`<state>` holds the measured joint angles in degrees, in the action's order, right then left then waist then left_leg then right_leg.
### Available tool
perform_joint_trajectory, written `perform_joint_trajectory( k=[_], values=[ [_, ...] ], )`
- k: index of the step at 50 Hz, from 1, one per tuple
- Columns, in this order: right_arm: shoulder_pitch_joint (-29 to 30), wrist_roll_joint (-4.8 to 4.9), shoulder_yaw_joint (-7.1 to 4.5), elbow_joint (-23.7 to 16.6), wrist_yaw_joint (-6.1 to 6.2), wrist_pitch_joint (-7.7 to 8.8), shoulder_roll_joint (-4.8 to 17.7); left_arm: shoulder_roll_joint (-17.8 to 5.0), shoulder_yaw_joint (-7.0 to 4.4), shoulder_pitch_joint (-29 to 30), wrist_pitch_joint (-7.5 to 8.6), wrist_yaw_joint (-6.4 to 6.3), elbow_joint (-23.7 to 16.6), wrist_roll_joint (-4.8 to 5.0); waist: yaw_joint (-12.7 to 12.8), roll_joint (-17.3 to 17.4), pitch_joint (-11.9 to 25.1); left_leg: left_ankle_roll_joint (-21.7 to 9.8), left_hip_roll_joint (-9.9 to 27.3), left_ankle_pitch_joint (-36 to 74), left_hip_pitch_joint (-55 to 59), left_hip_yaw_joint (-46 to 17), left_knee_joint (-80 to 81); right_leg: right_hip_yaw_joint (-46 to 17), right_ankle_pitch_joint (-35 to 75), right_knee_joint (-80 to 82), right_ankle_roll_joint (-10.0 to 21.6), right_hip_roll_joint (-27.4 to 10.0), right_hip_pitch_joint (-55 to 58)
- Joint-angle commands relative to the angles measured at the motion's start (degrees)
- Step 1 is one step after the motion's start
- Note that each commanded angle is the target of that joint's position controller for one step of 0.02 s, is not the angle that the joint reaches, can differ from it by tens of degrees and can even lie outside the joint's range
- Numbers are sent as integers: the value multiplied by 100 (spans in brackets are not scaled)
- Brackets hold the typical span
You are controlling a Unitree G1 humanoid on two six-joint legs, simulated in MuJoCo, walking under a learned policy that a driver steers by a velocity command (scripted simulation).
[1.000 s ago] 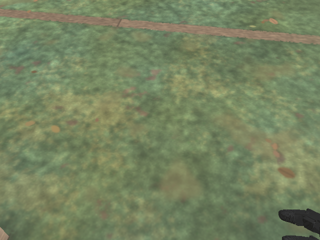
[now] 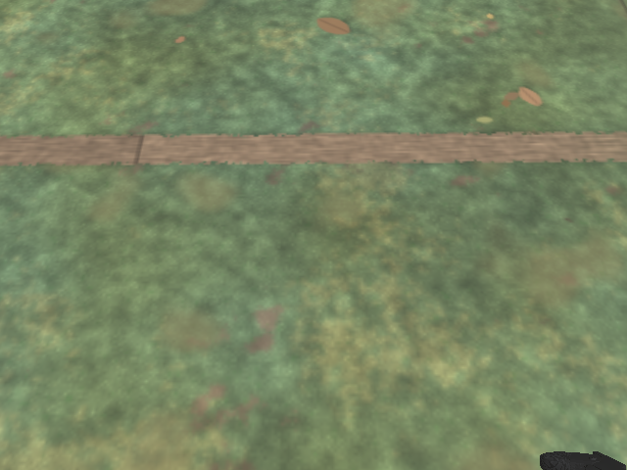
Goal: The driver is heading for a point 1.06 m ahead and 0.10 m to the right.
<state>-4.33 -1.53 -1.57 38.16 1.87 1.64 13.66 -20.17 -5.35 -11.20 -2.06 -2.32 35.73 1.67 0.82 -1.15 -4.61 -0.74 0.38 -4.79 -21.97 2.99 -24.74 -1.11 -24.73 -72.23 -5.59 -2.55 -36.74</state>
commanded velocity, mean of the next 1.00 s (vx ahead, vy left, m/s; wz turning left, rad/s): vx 0.03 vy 0.00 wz -0.19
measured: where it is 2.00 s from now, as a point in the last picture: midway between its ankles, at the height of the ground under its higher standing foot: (260, 468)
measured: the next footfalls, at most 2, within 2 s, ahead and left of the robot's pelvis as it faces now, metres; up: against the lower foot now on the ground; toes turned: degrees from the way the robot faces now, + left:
right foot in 0.20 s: +0.12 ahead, -0.15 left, +0.00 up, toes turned -15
left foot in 0.60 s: +0.20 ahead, +0.08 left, +0.00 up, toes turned -23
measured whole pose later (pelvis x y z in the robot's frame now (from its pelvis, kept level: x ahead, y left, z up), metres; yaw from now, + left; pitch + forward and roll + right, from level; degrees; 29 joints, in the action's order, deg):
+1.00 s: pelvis +0.08 -0.05 +0.01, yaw -5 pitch +2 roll +0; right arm -8.6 1.8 -6.7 39.2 1.7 -3.0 20.0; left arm -15.2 -5.1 -10.4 -0.3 -1.7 36.6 -1.6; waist -0.7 2.4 -1.7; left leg 3.4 -3.1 -24.7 -30.9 -8.0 -58.4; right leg 1.4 -14.8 -25.8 3.6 2.8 -13.4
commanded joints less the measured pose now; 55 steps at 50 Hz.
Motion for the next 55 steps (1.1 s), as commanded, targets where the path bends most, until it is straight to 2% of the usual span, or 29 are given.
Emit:
perform_joint_trajectory(
  k=[1, 9, 10, 11, 12, 13, 14, 15, 16, 17, 19, 22, 25, 28, 29, 30, 31, 32, 34, 36, 39, 43, 44, 45, 46, 47, 49, 50, 55],
  values=[
    [248, 40, -317, -233, 72, 64, 892, 28, 36, -541, -4, 50, -329, -20, 134, 643, 1350, -1333, 1693, 2176, 1091, -895, 764, -150, 629, 879, 56, -397, 249],
    [225, 329, -505, 111, -57, 39, 1192, -360, -121, -49, -216, 305, -506, -50, 158, 670, 1050, -589, 1733, 245, 949, 219, 128, 518, 1472, 3722, 724, -2, 1934],
    [-46, 322, -488, 225, -81, 20, 1049, -488, -199, -234, -215, 258, -439, -81, 170, 361, 1032, -309, 1534, -258, 726, 417, -467, 390, 1774, 4086, 918, 105, 2391],
    [-433, 147, -456, 272, -116, -35, 862, -1124, -396, -561, -184, 171, -423, -76, 112, -1144, 894, 209, 892, -1743, -399, 968, -2147, -990, 3706, 4750, 1417, -689, 3268],
    [-113, -55, -395, -184, -81, -59, 794, -1641, -451, -451, -85, 149, -666, -217, 45, -2235, 1162, 550, -8, -3336, -2167, 359, -3666, -3319, 3501, 5155, 2613, -1787, 3805],
    [412, 8, -463, -245, -49, -36, 1055, -1375, -398, -510, 58, 210, -732, -281, 439, -1258, 1453, 421, -30, -3126, -2342, -587, -4391, -3260, 3102, 5375, 2712, -1722, 3722],
    [528, 149, -466, -291, -27, -27, 1017, -1249, -342, -403, 167, 206, -675, -242, 267, -923, 1297, 274, 5, -2619, -2395, -795, -4387, -2921, 2768, 5365, 2417, -1470, 3582],
    [344, 156, -482, -153, 11, -35, 1021, -1048, -307, -105, 188, 161, -725, -127, 62, -493, 1180, 244, 112, -2137, -2366, -879, -4194, -2551, 2529, 5259, 2071, -1196, 3418],
    [195, 111, -496, -66, 45, -61, 1081, -857, -237, 220, 142, 97, -811, -55, -64, -502, 1194, 288, 179, -1821, -2221, -883, -3986, -2258, 2712, 5138, 1904, -1138, 3225],
    [96, 87, -489, 14, 31, -84, 1056, -719, -169, 401, 101, 40, -902, -97, -145, -554, 1298, 354, 141, -1629, -1796, -788, -3980, -1981, 3149, 5047, 1856, -986, 2901],
    [-104, 132, -449, 148, 15, -118, 943, -616, -116, 424, 76, -7, -917, -216, -180, -489, 1448, 470, 37, -1420, -1331, -663, -3722, -1685, 3595, 4948, 1840, -805, 2631],
    [-31, 166, -316, 162, -15, -161, 708, -589, -101, 286, 60, -34, -846, -200, -46, -514, 1455, 561, 26, -1297, -961, -653, -2924, -1691, 3493, 4836, 1863, -754, 2551],
    [-111, 191, -284, 179, -74, -201, 737, -465, -32, 366, 16, 15, -805, -246, 12, -677, 1394, 523, 71, -1369, -474, -569, -2362, -1762, 3204, 4775, 1908, -806, 2315],
    [-350, 190, -188, 276, -176, -193, 536, 125, 218, 422, 86, 120, -595, -295, -51, -696, 1349, 377, 232, -1012, 518, -488, -1343, -1578, 2658, 4664, 1754, -784, 1999],
    [-449, 184, -164, 295, -215, -175, 464, 148, 241, 426, 124, 149, -505, -287, -172, -693, 1220, 282, 118, -446, 957, -331, -601, -1390, 2196, 4609, 1587, -640, 1834],
    [-317, 120, -195, 206, -230, -172, 680, 38, 201, 167, 171, 152, -387, -295, -78, -567, 994, 161, 109, 88, 1005, -434, -232, -1251, 1698, 4511, 1333, -397, 1829],
    [-108, 71, -296, 9, -212, -166, 1222, -144, 130, -86, 204, 117, -379, -370, 232, 42, 810, -93, 584, 1221, 805, -1148, -244, -958, 1003, 4010, 1026, 18, 1796],
    [108, 149, -386, -40, -200, -178, 1507, -109, 111, -249, 224, 98, -434, -457, 499, 937, 730, -598, 908, 1071, 472, -1738, 15, -281, 577, 3689, 693, 532, 1841],
    [-50, 165, -401, -94, -171, -184, 1330, -239, 14, 398, 188, -7, -538, -330, 120, 1379, 501, -1058, 1203, 367, 235, -2679, 465, -7, 555, 3243, 517, 652, 1741],
    [-347, 221, -456, -103, -115, -164, 1398, -14, 9, 621, 163, -19, -631, -268, -66, 1466, 607, -1222, 1247, 828, 744, -3037, 412, -112, -82, 2903, 539, 806, 1333],
    [-485, 303, -559, -116, -12, -179, 1376, 194, 9, 688, 242, 35, -652, -155, -162, 1187, 917, -1186, 1229, 1204, 1509, -3307, 311, -481, -699, 2819, 490, 720, 908],
    [59, 481, -623, -337, 65, -489, 1256, 255, -60, 12, 342, 157, -278, -37, 189, 1070, 1223, -717, 608, 710, 1004, -2976, 64, -209, 923, 4904, 439, 827, 2398],
    [57, 467, -573, -401, 74, -513, 1069, 84, -134, -198, 302, 171, -157, -52, 198, 832, 1273, -473, 353, -128, 360, -2794, -224, -404, 1424, 5297, 558, 443, 3199],
    [-215, 412, -489, -436, 47, -500, 717, -454, -250, -212, 229, 122, -189, -202, -38, -529, 1234, -88, -341, -1820, -864, -1969, -1482, -1752, 2024, 5491, 1122, -851, 3898],
    [-436, 324, -573, -467, 23, -383, 961, -598, -266, 97, 230, 147, -327, -493, -190, -1319, 1057, 192, -545, -3064, -1569, -1468, -2690, -2867, 2946, 5636, 1845, -2021, 3375],
    [-573, 277, -697, -354, -9, -329, 1351, -354, -185, 357, 278, 116, -485, -503, -300, -828, 970, 345, -127, -2863, -1535, -1416, -3703, -2619, 3173, 5637, 2071, -2154, 3186],
    [-777, 313, -746, -84, -7, -424, 1336, -43, -80, 830, 307, 17, -557, -335, -446, -281, 710, 507, 53, -2029, -1665, -1198, -4312, -1397, 2695, 5486, 1629, -1356, 3098],
    [-782, 313, -707, -70, -18, -465, 1214, -35, -67, 847, 314, -36, -533, -258, -382, -357, 613, 587, 129, -1709, -1827, -1101, -4557, -998, 2955, 5433, 1549, -1181, 3146],
    [-58, 355, -521, -560, -151, -479, 862, -244, -111, 93, 225, -149, -319, -353, 162, -548, 663, 886, 418, -1325, -2157, -508, -4000, -190, 3667, 5463, 1829, -1232, 3719]
  ],
)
